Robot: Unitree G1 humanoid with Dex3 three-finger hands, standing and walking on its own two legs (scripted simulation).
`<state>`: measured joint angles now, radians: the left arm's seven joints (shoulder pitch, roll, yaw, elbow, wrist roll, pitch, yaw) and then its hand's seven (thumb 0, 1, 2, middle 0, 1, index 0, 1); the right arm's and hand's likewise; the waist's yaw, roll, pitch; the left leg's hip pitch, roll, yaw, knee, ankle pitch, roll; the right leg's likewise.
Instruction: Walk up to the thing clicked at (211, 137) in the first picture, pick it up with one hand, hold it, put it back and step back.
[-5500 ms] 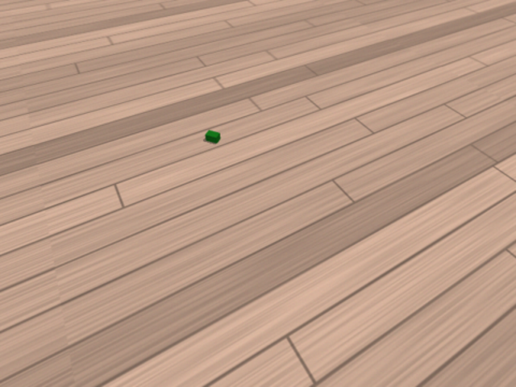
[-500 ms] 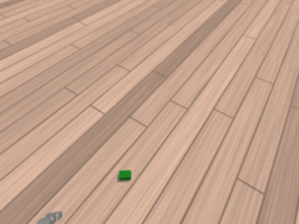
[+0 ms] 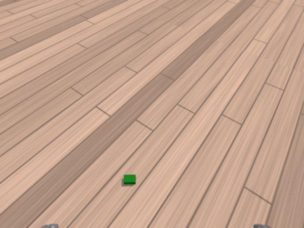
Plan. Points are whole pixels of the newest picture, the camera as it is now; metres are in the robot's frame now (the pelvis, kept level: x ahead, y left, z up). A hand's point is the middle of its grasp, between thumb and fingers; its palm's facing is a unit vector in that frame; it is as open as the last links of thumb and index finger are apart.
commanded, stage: walk up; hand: left
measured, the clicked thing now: (129, 179) +0.48 +0.14 -0.75
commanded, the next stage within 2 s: stand in 0.24 s
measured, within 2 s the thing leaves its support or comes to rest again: neither
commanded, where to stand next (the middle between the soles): +0.08 -0.02 m, yaw +1 degrees
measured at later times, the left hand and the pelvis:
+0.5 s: hand out of the picture +0.10 +0.26 -0.15, palm faces -0.01 -0.94 -0.33, open 7.4 cm; pelvis +0.01 +0.01 +0.01, yaw +0 degrees
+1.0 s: hand out of the picture +0.08 +0.27 -0.15, palm faces -0.03 -0.94 -0.34, open 7.4 cm; pelvis +0.01 +0.01 +0.01, yaw +0 degrees
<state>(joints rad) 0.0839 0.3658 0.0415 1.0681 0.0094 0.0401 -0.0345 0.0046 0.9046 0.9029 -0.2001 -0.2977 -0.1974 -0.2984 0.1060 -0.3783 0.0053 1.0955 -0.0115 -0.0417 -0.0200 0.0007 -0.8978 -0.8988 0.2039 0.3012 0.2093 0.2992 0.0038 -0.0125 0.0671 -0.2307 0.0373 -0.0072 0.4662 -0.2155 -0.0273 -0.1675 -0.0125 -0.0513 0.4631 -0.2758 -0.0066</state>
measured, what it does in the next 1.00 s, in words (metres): stands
